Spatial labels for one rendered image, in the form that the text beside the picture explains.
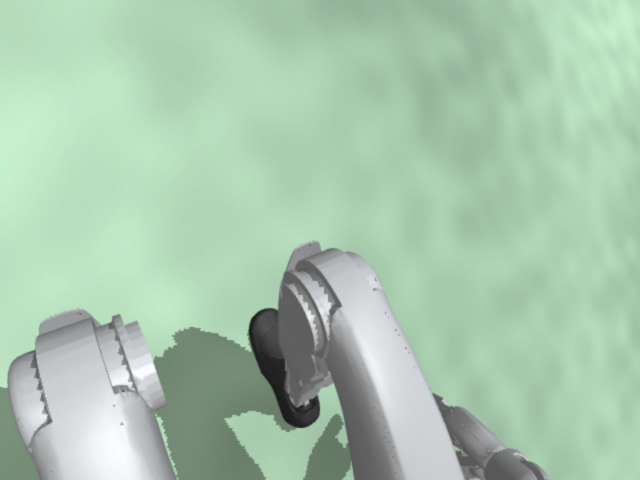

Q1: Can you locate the right robot hand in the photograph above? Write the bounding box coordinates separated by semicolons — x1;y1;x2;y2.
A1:
432;393;507;480

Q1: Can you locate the right robot foot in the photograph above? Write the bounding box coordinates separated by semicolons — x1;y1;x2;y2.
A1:
249;308;320;428

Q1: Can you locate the right robot arm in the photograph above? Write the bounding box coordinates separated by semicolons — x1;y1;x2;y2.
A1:
484;449;551;480

